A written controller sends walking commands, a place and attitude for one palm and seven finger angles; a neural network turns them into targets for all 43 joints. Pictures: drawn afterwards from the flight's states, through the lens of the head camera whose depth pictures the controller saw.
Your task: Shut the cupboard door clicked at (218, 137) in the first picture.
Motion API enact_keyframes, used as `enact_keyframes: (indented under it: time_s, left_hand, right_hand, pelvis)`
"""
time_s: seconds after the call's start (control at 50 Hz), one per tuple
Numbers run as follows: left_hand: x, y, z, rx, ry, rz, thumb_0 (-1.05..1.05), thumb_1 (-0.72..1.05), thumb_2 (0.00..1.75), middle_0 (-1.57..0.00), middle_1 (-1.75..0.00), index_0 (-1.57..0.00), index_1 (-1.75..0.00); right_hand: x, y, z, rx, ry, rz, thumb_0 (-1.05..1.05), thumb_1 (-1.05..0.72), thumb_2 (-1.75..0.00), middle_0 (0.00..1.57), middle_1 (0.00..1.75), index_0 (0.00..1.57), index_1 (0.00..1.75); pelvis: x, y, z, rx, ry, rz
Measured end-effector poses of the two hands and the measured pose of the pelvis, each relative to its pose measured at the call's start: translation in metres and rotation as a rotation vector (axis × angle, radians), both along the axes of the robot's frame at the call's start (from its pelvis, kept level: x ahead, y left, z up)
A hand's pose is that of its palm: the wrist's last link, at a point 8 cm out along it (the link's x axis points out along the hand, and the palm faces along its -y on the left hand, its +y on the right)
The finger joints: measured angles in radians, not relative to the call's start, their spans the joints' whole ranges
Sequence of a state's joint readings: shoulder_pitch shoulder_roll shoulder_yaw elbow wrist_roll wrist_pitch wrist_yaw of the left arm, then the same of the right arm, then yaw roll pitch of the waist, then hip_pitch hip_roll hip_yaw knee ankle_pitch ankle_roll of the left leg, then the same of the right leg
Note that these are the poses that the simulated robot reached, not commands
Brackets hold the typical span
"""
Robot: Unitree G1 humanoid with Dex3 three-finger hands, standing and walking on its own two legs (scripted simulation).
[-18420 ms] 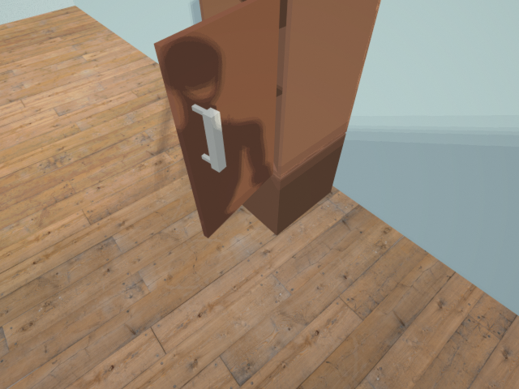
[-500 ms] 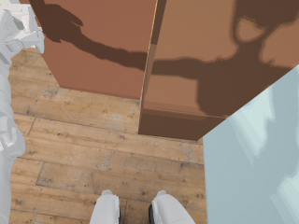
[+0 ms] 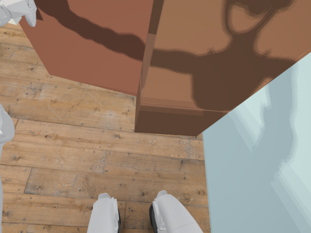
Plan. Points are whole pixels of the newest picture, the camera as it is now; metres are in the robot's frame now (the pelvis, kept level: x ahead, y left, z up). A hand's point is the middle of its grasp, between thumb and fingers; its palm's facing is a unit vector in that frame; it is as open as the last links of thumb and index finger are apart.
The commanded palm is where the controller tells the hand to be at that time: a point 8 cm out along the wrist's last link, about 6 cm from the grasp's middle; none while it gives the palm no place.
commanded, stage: push the door shut along its arc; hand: left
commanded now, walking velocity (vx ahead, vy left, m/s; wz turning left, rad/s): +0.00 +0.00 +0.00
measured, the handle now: out of the picture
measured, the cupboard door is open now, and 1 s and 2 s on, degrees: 80 75 75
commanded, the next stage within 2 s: pull the fist back off the door in 0.14 s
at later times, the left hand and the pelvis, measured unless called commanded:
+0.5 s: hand out of the picture +0.61 +0.17 +0.13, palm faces +0.08 -1.00 -0.04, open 3.0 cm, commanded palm +0.59 +0.19 +0.13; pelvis +0.00 +0.00 +0.00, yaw -1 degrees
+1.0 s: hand (35, 28) +0.53 +0.18 +0.13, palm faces +0.03 -1.00 -0.01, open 3.1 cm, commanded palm +0.50 +0.21 +0.13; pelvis +0.03 -0.01 +0.03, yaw +1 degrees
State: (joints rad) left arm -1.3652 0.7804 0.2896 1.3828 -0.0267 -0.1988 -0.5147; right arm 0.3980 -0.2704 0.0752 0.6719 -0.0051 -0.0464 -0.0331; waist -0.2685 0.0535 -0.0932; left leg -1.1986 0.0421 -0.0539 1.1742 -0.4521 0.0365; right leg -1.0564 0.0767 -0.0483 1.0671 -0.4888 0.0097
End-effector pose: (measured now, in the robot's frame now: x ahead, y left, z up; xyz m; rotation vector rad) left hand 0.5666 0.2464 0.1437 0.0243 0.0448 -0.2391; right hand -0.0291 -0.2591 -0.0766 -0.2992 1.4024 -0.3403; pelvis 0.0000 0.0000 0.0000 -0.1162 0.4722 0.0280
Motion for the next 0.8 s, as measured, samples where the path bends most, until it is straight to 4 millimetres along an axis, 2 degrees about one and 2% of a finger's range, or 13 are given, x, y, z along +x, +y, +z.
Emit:
enact_keyframes:
  time_s: [0.1, 0.26, 0.34, 0.4, 0.44, 0.52, 0.66, 0.8]
  left_hand:
    - [0.009, -0.010, 0.001, 0.010, 0.002, -0.030, 0.02, 0.90, 0.90, -1.30, -1.50, -1.29, -1.50]
    - [0.028, -0.039, 0.001, 0.000, -0.001, -0.078, 0.02, 0.90, 0.90, -1.30, -1.50, -1.30, -1.50]
    - [0.035, -0.036, -0.004, -0.114, 0.004, 0.130, 0.02, 0.80, 0.87, -1.30, -1.50, -1.30, -1.50]
    - [0.033, -0.028, -0.010, -0.034, 0.007, 0.302, 0.02, 0.78, 0.87, -1.30, -1.50, -1.29, -1.50]
    - [0.030, -0.025, -0.012, 0.018, -0.001, 0.341, 0.02, 0.80, 0.87, -1.29, -1.50, -1.29, -1.50]
    - [0.021, -0.025, -0.011, 0.016, 0.004, 0.309, 0.02, 0.84, 0.88, -1.29, -1.50, -1.29, -1.50]
    - [0.005, -0.023, -0.002, -0.011, 0.018, 0.281, 0.02, 0.89, 0.89, -1.30, -1.50, -1.29, -1.50]
    - [-0.016, -0.020, -0.007, -0.013, 0.003, 0.276, 0.02, 0.90, 0.90, -1.30, -1.50, -1.29, -1.50]
  right_hand:
    - [-0.008, 0.002, -0.001, -0.004, 0.024, -0.012, 0.00, -0.90, -0.90, 0.20, 0.30, 0.21, 0.30]
    - [-0.022, 0.006, -0.004, -0.011, 0.036, -0.047, 0.00, -0.90, -0.90, 0.20, 0.30, 0.21, 0.30]
    - [-0.028, 0.014, -0.006, 0.033, 0.048, -0.030, 0.00, -0.91, -0.90, 0.20, 0.30, 0.21, 0.30]
    - [-0.034, 0.024, -0.008, 0.100, 0.070, -0.029, 0.00, -0.91, -0.90, 0.20, 0.30, 0.21, 0.30]
    - [-0.039, 0.030, -0.007, 0.138, 0.091, -0.045, 0.00, -0.91, -0.90, 0.20, 0.30, 0.21, 0.30]
    - [-0.043, 0.035, -0.001, 0.176, 0.125, -0.077, 0.00, -0.90, -0.90, 0.20, 0.30, 0.21, 0.30]
    - [-0.031, 0.018, 0.018, 0.145, 0.105, -0.064, 0.00, -0.90, -0.90, 0.20, 0.30, 0.21, 0.30]
    - [0.000, -0.008, 0.025, 0.099, 0.047, -0.021, 0.00, -0.91, -0.90, 0.20, 0.30, 0.21, 0.30]
  pelvis:
    - [0.000, 0.001, -0.003, -0.004, 0.013, 0.000]
    - [0.000, 0.001, -0.010, -0.007, 0.035, -0.013]
    - [0.000, 0.001, -0.011, -0.006, 0.049, -0.025]
    - [0.001, -0.001, -0.009, 0.002, 0.047, -0.028]
    - [0.002, -0.002, -0.006, 0.007, 0.042, -0.029]
    - [0.005, -0.005, 0.005, 0.015, 0.021, -0.026]
    - [0.017, -0.009, 0.022, 0.023, -0.022, -0.015]
    - [0.025, -0.011, 0.030, 0.037, -0.063, -0.014]
